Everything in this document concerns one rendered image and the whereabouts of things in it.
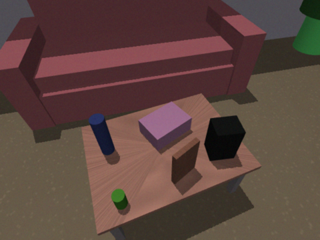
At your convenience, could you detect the sofa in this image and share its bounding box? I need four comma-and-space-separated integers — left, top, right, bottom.
0, 0, 267, 131

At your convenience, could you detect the coffee table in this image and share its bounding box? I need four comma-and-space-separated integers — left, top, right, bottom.
81, 93, 262, 240

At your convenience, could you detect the potted plant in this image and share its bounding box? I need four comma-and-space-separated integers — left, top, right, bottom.
292, 0, 320, 55

